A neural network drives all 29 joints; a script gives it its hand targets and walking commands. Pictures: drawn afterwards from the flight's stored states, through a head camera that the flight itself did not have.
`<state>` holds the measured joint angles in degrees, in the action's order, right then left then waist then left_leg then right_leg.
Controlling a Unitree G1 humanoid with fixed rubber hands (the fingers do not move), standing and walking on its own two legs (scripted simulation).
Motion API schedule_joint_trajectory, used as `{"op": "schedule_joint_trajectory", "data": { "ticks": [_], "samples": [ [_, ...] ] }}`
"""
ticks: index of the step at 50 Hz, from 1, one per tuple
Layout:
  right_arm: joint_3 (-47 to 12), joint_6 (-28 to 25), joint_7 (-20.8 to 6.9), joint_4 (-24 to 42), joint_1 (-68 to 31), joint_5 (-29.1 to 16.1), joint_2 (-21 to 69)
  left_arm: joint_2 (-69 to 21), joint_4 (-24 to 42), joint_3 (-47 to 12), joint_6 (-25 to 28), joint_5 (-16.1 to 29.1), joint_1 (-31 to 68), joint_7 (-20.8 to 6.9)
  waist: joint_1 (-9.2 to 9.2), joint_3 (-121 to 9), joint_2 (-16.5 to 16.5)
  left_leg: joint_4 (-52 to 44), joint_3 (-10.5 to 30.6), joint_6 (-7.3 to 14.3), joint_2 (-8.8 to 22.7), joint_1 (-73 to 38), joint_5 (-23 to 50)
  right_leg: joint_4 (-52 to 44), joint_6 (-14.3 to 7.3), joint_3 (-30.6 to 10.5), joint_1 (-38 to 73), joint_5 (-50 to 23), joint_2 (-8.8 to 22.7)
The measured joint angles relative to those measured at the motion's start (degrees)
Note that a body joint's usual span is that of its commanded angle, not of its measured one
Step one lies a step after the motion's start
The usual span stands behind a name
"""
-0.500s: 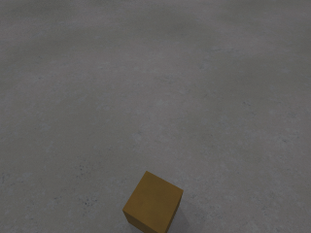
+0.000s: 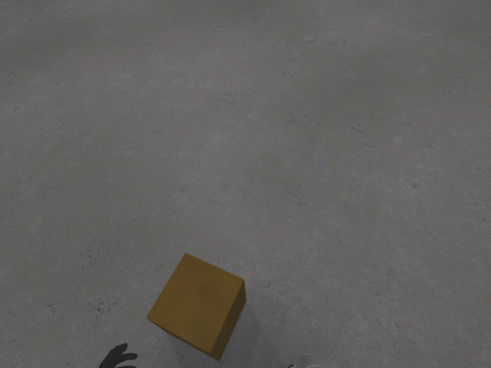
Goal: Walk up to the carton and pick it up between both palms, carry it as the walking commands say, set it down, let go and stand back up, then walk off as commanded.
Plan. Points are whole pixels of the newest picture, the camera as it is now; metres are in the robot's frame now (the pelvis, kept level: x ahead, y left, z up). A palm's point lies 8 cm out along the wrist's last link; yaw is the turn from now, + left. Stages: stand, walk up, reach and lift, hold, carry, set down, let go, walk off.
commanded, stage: walk off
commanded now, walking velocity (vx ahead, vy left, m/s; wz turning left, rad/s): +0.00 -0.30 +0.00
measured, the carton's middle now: (202, 307) +0.36 +0.17 -0.63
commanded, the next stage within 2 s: stand in 1.04 s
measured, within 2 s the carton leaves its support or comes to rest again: neither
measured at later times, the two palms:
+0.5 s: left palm out of the picture +0.05 +0.12 -0.13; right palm out of the picture -0.04 -0.40 -0.08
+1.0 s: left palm out of the picture +0.02 -0.06 -0.12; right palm out of the picture +0.04 -0.57 -0.11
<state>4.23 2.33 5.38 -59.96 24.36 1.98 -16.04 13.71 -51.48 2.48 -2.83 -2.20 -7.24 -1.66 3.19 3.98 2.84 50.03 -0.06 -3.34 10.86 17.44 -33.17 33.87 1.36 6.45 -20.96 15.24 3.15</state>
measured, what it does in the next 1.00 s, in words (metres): steps to the right: left foot, then right foot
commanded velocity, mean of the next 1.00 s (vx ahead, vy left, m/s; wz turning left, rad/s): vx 0.00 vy -0.30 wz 0.00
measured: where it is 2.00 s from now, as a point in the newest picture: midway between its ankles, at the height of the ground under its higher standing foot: outside the picture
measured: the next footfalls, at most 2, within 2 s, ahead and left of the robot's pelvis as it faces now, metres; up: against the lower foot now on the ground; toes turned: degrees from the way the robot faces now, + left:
left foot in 0.28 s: +0.03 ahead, +0.00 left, +0.00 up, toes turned +12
right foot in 0.70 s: +0.05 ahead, -0.38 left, +0.00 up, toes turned -5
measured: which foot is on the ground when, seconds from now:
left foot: up 0.00-0.26, down 0.28-0.70, up 0.72-1.00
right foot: down 0.00-0.28, up 0.30-0.68, down 0.70-1.00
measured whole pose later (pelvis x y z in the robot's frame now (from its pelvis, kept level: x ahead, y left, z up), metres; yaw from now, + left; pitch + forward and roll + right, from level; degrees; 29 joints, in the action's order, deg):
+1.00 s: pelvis -0.01 -0.31 +0.01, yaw +2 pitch +0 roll -1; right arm 3.3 3.2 5.3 -54.2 13.7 1.0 -12.5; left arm 12.3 -51.5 0.8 -3.5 -2.7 -14.6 0.8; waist -1.0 1.5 0.0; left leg 47.2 -9.4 2.6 0.8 20.3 -27.0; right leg 29.3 -4.9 8.5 -15.6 14.4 -2.3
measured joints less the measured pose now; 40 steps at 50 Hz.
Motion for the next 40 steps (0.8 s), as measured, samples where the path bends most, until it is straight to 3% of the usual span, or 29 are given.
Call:
{"op": "schedule_joint_trajectory", "data": {
  "ticks": [3,6,9,13,15,17,20,24,27,30,32,34,35,36,38,40],
  "samples": [
    [-0.05,0.74,0.14,1.58,-3.36,-0.11,0.08,-1.06,-0.67,-0.71,0.22,-0.12,-1.53,1.45,-1.23,0.26,-0.14,15.64,0.33,3.17,-5.12,7.14,-1.35,-1.24,-2.83,1.31,0.75,-1.15,-0.72],
    [-0.07,0.74,-0.12,3.11,-6.70,0.17,0.73,-1.42,-1.30,-1.21,-0.05,-0.21,-3.95,2.45,-2.63,-0.51,-1.02,18.92,-4.17,4.02,-7.49,9.87,1.97,-3.87,-4.31,2.27,2.36,-2.71,-1.90],
    [-0.58,0.97,0.04,4.45,-9.21,-0.03,2.12,-1.46,-1.86,-1.46,-0.34,-0.65,-5.74,3.10,-3.67,-1.56,-2.15,11.37,-7.85,4.96,-8.64,8.33,2.65,-4.38,-5.61,3.38,2.98,-2.65,-3.35],
    [-1.82,0.67,0.63,5.32,-10.07,-0.55,4.75,-1.05,-2.60,-1.45,-1.20,-0.61,-7.55,3.24,-3.98,-2.94,-3.84,-8.15,-9.40,6.28,-8.60,0.83,8.64,-2.26,-7.26,5.57,2.68,-1.10,-5.87],
    [-2.22,0.39,0.66,5.26,-8.94,0.04,5.61,-0.93,-2.90,-1.34,-1.65,-0.47,-8.87,2.93,-3.44,-3.85,-4.92,-12.29,-9.19,6.93,-7.83,-0.49,10.00,4.80,-5.15,5.15,-0.34,5.72,-6.37],
    [-2.28,0.57,0.78,4.83,-7.29,0.40,5.85,-1.21,-2.81,-0.93,-2.39,-1.16,-9.46,2.04,-2.84,-3.77,-5.43,-11.85,-9.47,6.85,-6.63,-0.66,11.12,17.94,-2.20,0.61,-5.24,9.52,-7.23],
    [-2.11,0.15,0.36,3.45,-4.16,-0.07,5.23,-0.92,-1.39,0.11,-2.36,-1.43,-8.56,0.50,-2.46,-2.91,-5.27,-16.17,-9.06,5.27,-4.85,-2.83,14.24,31.91,0.83,-5.71,-10.37,4.79,-7.16],
    [-1.42,-1.23,-0.11,2.91,-1.85,-0.24,3.84,0.52,0.21,1.24,-2.33,-0.91,-7.13,-0.56,-1.71,-1.92,-4.54,-19.57,-7.96,3.09,-1.90,-3.65,16.89,38.50,3.57,-11.07,-12.66,0.05,-5.50],
    [-0.71,-1.78,-0.30,3.00,-1.14,0.10,2.76,1.12,1.30,1.28,-2.85,-0.32,-5.79,-0.92,-1.11,-1.38,-3.88,-20.34,-7.30,1.20,0.35,-3.43,17.81,32.56,5.04,-11.39,-10.63,-0.50,-3.19],
    [0.39,-1.67,-0.46,3.16,-1.10,0.61,1.48,0.77,2.75,0.52,-3.22,0.26,-4.24,-1.47,-0.31,-1.09,-3.02,-21.01,-7.03,-0.71,1.85,-3.28,18.62,19.17,5.50,-8.39,-5.70,2.81,-0.04],
    [1.14,-1.39,-0.51,3.21,-1.44,0.82,0.48,0.35,3.53,0.17,-3.19,0.38,-3.10,-1.60,0.37,-1.09,-2.20,-21.26,-6.86,-2.19,2.67,-2.97,19.14,9.44,4.91,-6.03,-1.59,5.07,0.97],
    [1.63,-1.21,-0.49,3.30,-1.59,0.66,-0.49,0.15,3.93,0.28,-2.67,0.15,-2.26,-1.44,0.72,-1.15,-1.38,-20.39,-6.45,-3.80,3.58,-2.11,19.20,-1.81,3.46,-3.52,3.51,2.55,1.01],
    [1.71,-1.18,-0.62,3.50,-1.41,0.72,-0.97,0.19,3.90,0.49,-2.04,-0.19,-2.07,-1.40,0.62,-1.10,-1.09,-18.18,-6.09,-3.31,4.05,-0.92,18.32,-5.93,2.71,-2.90,5.46,-0.63,0.75],
    [1.85,-0.69,-0.74,3.54,-1.84,0.72,-1.57,-0.35,3.41,0.44,-1.47,-0.44,-1.70,-1.47,0.51,-0.58,0.04,-13.55,-4.39,-1.97,3.97,1.15,12.60,-4.97,1.88,-2.47,4.79,-2.18,0.05],
    [1.77,0.98,-0.52,3.70,-2.93,-0.02,-1.69,-1.07,2.91,-0.31,-0.56,-0.51,-1.83,-1.34,-0.31,-0.31,0.55,-0.11,-0.28,0.99,-0.46,6.20,2.62,-2.92,0.29,-2.07,3.83,-1.25,0.10],
    [1.63,1.60,-0.61,4.13,-4.44,-0.53,-1.32,-1.48,2.39,-0.81,-0.30,-0.49,-2.96,-0.48,-1.20,-0.57,0.42,10.40,0.84,3.08,-5.14,9.78,1.36,-4.08,-0.87,-1.65,4.48,-1.12,0.10]
  ]
}}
